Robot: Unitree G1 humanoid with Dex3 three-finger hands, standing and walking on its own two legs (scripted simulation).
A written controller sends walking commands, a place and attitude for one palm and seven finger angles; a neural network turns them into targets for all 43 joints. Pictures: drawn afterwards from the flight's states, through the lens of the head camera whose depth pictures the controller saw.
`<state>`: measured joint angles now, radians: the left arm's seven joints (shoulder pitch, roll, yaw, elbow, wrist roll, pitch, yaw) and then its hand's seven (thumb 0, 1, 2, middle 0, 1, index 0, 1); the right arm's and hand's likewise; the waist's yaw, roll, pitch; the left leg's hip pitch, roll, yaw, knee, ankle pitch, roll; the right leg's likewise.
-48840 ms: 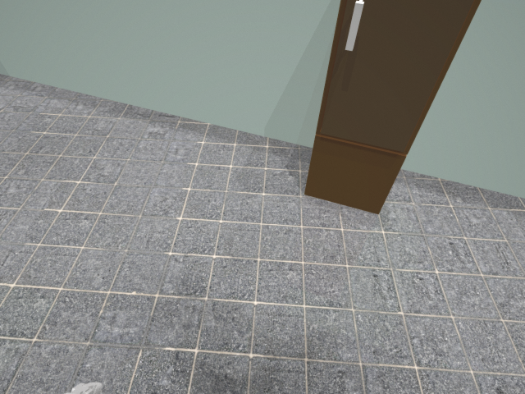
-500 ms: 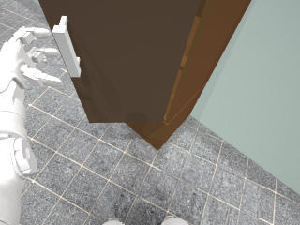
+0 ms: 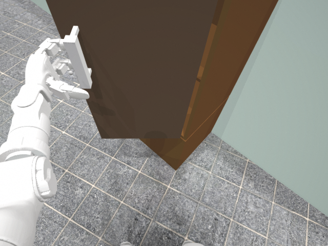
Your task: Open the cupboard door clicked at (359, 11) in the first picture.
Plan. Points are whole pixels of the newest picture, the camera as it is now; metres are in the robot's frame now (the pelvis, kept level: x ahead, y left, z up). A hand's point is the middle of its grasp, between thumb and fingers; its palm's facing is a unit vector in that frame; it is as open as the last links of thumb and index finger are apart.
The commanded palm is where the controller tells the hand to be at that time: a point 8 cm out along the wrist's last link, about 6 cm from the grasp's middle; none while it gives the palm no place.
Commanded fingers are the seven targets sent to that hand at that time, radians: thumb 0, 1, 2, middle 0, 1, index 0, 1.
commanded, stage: slide the fingers in behind the handle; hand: left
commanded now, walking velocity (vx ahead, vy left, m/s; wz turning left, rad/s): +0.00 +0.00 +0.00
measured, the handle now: (81, 58) +0.54 +0.18 +0.13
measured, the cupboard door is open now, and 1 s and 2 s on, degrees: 44 44 48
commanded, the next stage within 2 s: close the thumb around the handle in 0.80 s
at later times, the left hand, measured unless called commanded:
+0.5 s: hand (84, 73) +0.49 +0.17 +0.13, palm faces -0.03 -1.00 +0.02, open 14.0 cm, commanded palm +0.47 +0.22 +0.13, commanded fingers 0.00 -0.50 0.30 -0.30 -1.20 -0.30 -1.20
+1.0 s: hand (78, 74) +0.48 +0.18 +0.14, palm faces -0.03 -1.00 +0.02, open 13.8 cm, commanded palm +0.46 +0.22 +0.13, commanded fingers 0.00 -0.16 0.44 -0.32 -1.24 -0.32 -1.24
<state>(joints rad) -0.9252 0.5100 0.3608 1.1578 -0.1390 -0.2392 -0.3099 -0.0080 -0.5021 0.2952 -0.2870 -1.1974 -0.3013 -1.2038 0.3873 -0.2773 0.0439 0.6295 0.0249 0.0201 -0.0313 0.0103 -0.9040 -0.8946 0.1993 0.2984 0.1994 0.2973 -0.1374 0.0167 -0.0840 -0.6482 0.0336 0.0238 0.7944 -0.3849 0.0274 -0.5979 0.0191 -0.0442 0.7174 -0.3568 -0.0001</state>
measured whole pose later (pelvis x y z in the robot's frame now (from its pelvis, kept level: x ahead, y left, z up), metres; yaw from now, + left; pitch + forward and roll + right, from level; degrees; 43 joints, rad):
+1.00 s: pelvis -0.01 +0.00 +0.00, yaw +0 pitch +13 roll -2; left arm -0.90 0.46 0.33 1.12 -0.14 -0.27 -0.26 -0.01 -0.47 0.31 -0.30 -1.20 -0.30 -1.20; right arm 0.40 -0.28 0.03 0.64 0.02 0.00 -0.03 0.01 -0.90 -0.89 0.20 0.30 0.20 0.30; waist -0.13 0.02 -0.08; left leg -0.63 0.03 0.03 0.79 -0.37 0.02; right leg -0.59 0.02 -0.04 0.72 -0.35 0.00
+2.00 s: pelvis +0.00 -0.01 +0.01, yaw -2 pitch +11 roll -1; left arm -0.72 0.39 0.32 0.91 -0.18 -0.23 -0.22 0.01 0.70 0.77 -0.31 -1.34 -0.30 -1.31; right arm 0.41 -0.28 0.02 0.61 0.04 0.01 -0.02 0.01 -0.90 -0.89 0.20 0.30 0.20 0.30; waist -0.11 0.03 -0.10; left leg -0.57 0.04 0.06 0.75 -0.37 0.02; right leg -0.55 0.03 -0.01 0.70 -0.34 -0.01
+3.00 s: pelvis +0.00 -0.06 +0.02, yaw +4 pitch -2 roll +1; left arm 0.14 -0.07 -0.26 -0.19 0.02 0.11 0.50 0.02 0.52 0.80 -0.31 -1.23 -0.28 -1.26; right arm 0.17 -0.22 0.01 0.63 -0.03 0.09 -0.01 0.02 -0.91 -0.90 0.19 0.30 0.19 0.30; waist 0.01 0.07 -0.02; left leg -0.24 0.03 -0.05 0.60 -0.31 -0.01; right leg -0.20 0.03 -0.11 0.60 -0.36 -0.08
